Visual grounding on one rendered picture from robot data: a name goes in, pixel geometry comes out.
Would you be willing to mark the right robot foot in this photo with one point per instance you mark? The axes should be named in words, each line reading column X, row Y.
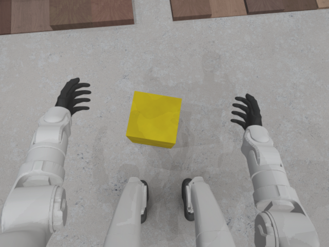
column 188, row 215

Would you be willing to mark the robot right forearm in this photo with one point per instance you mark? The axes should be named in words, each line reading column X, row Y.
column 272, row 190

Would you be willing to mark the robot left thigh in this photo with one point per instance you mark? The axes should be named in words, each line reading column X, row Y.
column 125, row 226

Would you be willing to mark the carton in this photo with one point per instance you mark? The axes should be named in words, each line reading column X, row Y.
column 154, row 120

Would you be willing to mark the robot left hand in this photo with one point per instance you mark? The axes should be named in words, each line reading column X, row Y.
column 68, row 94

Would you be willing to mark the robot left forearm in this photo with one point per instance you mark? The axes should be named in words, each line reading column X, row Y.
column 46, row 154

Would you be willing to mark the robot right hand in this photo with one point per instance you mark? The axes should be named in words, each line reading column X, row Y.
column 252, row 116

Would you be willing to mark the robot left upper arm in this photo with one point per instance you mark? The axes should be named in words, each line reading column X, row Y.
column 32, row 215

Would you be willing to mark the robot right upper arm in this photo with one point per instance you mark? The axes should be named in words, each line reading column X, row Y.
column 283, row 229

